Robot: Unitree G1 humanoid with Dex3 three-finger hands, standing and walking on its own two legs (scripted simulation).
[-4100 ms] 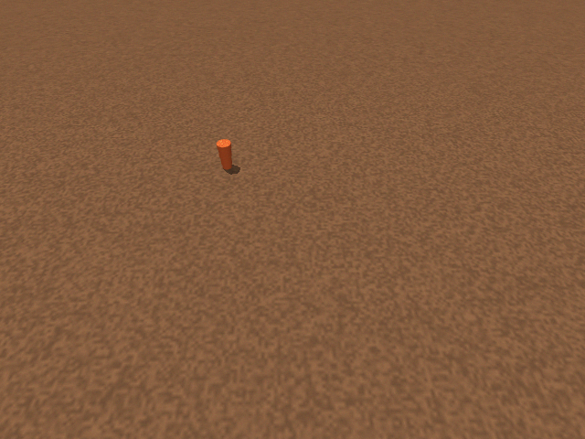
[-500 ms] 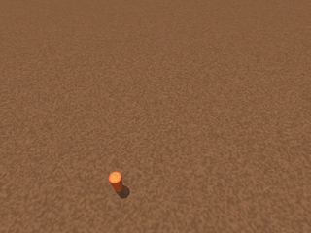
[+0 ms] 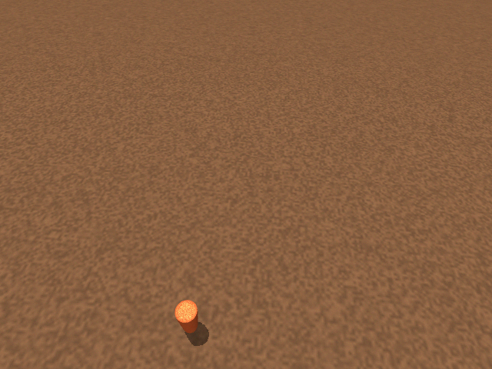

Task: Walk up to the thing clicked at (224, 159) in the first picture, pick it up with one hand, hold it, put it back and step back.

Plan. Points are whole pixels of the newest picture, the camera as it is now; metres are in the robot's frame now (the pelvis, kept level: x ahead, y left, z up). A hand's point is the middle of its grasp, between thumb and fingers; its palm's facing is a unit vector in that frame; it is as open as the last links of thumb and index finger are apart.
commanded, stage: walk up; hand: left
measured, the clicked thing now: (188, 318) +0.44 +0.20 -0.67
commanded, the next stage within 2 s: stand in 1.58 s
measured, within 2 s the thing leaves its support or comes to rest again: neither
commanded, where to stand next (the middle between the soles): +0.11 -0.01 m, yaw -1 degrees
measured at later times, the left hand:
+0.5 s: hand out of the picture +0.13 +0.24 -0.14, palm faces -0.06 -0.92 -0.38, open 7.4 cm
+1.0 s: hand out of the picture +0.17 +0.24 -0.13, palm faces -0.05 -0.94 -0.33, open 7.4 cm
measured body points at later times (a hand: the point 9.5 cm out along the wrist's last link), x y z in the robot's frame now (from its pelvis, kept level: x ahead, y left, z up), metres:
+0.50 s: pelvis +0.05 -0.02 +0.00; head +0.08 -0.03 +0.45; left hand +0.14 +0.29 -0.11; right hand +0.14 -0.32 -0.13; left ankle +0.08 +0.11 -0.72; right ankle +0.10 -0.15 -0.72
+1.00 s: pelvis +0.07 -0.01 +0.03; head +0.07 -0.01 +0.48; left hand +0.17 +0.29 -0.10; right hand +0.14 -0.32 -0.10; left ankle +0.08 +0.11 -0.72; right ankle +0.10 -0.15 -0.72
